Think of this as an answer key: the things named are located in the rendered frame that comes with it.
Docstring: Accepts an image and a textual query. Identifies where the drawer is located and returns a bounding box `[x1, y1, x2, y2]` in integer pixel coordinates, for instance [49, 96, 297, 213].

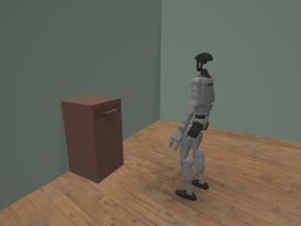
[93, 102, 120, 121]

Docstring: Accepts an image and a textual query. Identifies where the robot left foot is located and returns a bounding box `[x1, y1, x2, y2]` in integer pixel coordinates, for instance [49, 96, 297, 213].
[175, 189, 197, 201]

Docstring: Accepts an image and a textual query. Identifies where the robot right forearm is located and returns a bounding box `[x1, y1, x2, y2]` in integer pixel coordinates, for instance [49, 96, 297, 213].
[205, 101, 214, 118]

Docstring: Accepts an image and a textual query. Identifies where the left robot hand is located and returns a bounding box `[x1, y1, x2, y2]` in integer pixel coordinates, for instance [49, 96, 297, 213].
[169, 130, 183, 151]

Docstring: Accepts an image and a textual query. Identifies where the handle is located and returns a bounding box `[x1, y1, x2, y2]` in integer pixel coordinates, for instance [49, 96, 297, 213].
[103, 109, 119, 115]

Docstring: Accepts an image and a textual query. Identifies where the humanoid robot head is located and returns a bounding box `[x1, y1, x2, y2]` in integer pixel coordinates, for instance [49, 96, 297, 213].
[195, 53, 213, 78]

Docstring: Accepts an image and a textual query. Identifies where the robot left upper arm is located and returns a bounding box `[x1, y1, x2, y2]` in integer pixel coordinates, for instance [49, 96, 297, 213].
[189, 77, 202, 110]

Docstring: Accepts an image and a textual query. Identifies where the robot right upper arm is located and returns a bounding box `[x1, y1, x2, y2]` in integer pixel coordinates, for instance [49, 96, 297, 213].
[211, 79, 215, 103]

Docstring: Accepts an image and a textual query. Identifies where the robot left forearm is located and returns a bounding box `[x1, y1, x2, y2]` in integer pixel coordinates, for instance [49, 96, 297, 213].
[178, 101, 196, 133]

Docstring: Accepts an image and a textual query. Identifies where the cabinet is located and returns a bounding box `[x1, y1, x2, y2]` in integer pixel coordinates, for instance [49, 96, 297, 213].
[61, 95, 124, 184]

